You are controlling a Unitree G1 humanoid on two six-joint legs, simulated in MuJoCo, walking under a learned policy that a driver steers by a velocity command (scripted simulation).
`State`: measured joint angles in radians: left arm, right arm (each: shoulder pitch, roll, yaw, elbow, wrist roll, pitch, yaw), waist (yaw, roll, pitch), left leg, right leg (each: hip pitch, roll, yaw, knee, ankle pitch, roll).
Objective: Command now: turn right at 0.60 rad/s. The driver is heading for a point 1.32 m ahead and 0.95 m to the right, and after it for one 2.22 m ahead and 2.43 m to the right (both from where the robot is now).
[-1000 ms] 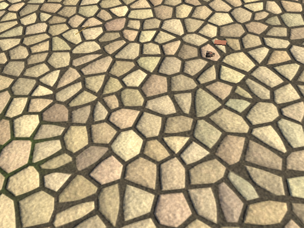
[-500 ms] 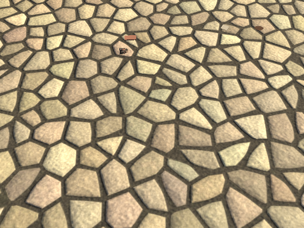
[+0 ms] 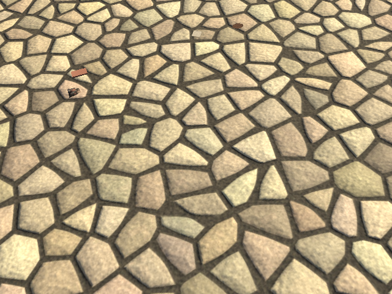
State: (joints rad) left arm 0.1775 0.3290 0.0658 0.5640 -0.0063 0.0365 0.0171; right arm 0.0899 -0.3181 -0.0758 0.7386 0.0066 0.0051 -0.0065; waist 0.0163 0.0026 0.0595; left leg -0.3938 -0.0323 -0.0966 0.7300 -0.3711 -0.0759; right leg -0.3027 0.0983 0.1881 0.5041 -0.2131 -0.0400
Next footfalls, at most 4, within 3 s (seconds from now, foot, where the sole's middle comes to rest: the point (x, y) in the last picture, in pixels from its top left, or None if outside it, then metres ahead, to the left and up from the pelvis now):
0.08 left None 0.06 0.13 -0.78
0.50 right None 0.00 -0.13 -0.78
1.00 left None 0.16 0.03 -0.78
1.44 right None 0.22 -0.38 -0.78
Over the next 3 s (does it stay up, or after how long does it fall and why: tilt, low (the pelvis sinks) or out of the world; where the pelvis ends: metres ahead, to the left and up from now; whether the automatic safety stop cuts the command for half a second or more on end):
stays up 0.51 -0.48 0.00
